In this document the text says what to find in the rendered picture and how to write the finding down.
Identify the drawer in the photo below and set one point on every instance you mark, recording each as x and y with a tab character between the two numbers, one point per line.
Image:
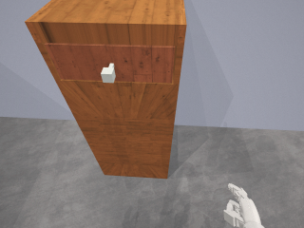
132	63

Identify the handle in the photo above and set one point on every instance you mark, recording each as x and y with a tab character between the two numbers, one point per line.
108	74

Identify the cabinet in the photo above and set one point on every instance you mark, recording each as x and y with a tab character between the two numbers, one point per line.
128	125

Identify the right robot hand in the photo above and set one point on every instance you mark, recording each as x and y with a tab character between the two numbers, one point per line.
244	212

